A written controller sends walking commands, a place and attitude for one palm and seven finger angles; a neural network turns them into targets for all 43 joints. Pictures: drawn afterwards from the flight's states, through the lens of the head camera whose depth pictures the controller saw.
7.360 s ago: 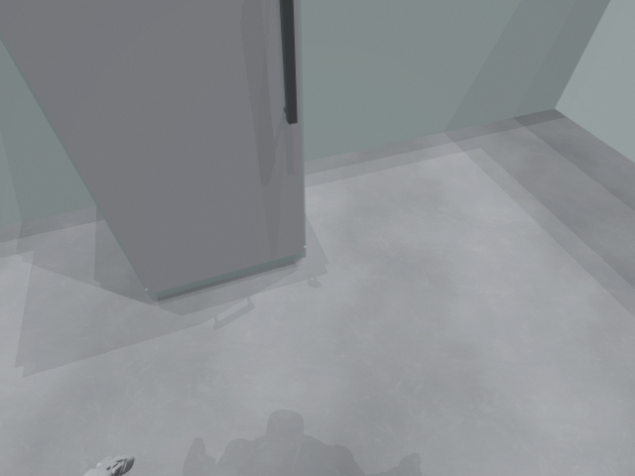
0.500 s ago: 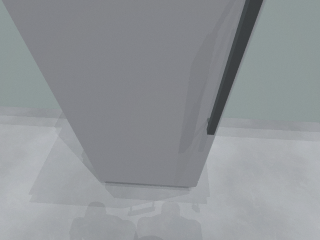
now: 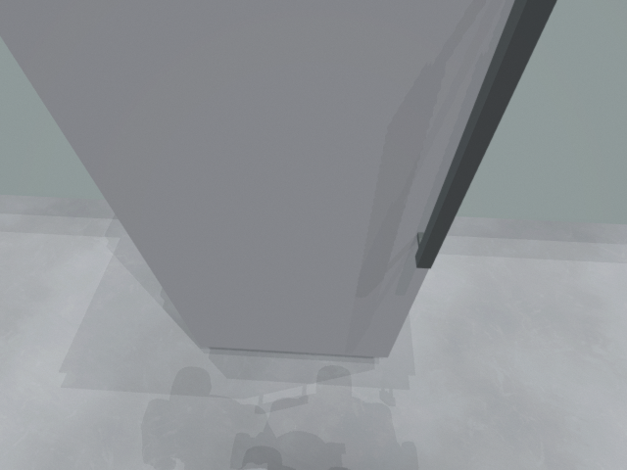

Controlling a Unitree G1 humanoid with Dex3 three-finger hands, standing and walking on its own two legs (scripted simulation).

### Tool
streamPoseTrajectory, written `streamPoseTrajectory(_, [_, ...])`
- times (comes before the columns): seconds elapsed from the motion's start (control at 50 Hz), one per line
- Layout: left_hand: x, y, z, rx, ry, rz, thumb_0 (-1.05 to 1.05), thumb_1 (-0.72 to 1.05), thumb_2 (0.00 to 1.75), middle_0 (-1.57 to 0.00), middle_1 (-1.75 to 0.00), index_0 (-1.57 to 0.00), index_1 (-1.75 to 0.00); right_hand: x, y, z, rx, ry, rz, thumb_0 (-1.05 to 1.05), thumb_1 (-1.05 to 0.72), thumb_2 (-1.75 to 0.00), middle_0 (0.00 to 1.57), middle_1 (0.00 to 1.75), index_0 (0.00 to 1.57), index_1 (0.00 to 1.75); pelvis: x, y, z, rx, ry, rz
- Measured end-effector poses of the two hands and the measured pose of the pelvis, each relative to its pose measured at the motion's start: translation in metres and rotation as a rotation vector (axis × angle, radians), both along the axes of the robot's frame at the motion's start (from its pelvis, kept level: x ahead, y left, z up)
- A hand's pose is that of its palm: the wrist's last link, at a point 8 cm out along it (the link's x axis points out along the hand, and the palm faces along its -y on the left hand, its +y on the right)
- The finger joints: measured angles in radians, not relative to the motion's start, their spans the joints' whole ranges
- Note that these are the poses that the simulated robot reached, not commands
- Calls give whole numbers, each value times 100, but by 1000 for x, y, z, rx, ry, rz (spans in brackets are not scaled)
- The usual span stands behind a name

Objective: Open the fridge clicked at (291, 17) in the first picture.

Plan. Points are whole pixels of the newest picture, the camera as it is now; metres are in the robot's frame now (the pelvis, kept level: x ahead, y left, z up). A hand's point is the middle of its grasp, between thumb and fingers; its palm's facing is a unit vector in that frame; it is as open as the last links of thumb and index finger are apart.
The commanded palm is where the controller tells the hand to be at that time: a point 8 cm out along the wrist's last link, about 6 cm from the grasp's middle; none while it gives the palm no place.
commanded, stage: come to a stop and stand still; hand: right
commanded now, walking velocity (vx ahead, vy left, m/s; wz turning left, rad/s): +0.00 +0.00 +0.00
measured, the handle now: (465, 142) +0.46 -0.16 +0.17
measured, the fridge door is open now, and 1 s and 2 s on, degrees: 0 0 0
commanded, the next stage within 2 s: look again from close up in 1.42 s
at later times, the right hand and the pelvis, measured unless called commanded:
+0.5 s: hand out of the picture +0.03 -0.27 -0.16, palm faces -0.01 +0.97 -0.25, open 7.4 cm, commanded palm none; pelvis -0.01 -0.07 +0.00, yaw +2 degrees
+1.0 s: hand out of the picture -0.03 -0.23 -0.17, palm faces -0.04 +0.98 -0.22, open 7.4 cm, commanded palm none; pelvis -0.03 -0.06 +0.01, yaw +3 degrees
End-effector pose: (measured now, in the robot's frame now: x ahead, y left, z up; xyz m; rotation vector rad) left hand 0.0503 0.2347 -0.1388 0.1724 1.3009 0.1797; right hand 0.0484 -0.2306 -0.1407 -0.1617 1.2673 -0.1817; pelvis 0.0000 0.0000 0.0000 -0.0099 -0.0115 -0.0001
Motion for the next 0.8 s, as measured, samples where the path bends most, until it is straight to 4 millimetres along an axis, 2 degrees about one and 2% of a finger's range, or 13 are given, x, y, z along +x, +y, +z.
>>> streamPoseTrajectory(0.06, [9,-4,7,24,-52,-21,1,93,89,-19,-30,-20,-30,-7,-6,-8,23,12,0,0,-92,-90,20,30,20,30,-2,-7,-2,6,-20,2])
streamPoseTrajectory(0.18, [25,-17,19,36,-171,-23,1,91,89,-20,-30,-20,-30,-18,-25,-6,20,-13,32,0,-91,-90,20,30,20,30,2,-26,-3,29,-7,4])
streamPoseTrajectory(0.3, [20,-45,21,24,-214,-28,1,91,89,-20,-30,-20,-30,-14,-53,-2,3,-43,43,0,-91,-90,20,30,20,30,0,-47,-2,33,-19,17])
streamPoseTrajectory(0.4, [2,-64,15,0,-185,-19,1,91,89,-20,-30,-21,-30,-14,-71,5,-18,-60,53,0,-91,-90,20,30,20,30,-6,-61,-1,30,-32,30])
streamPoseTrajectory(0.54, [-36,-70,9,-3,-110,22,1,91,89,-20,-30,-21,-30,-29,-84,10,-30,-19,71,0,-91,-90,20,30,20,30,-15,-73,2,20,-38,45])
streamPoseTrajectory(0.68, [-75,-69,6,-3,-12,62,1,91,89,-20,-30,-21,-30,-53,-84,9,-24,50,72,0,-91,-90,20,30,20,30,-20,-76,5,13,-42,52])
streamPoseTrajectory(0.8, [-96,-68,4,-10,44,84,1,90,89,-20,-30,-21,-30,-71,-75,7,-11,100,66,0,-91,-90,20,30,20,30,-23,-73,6,9,-44,54])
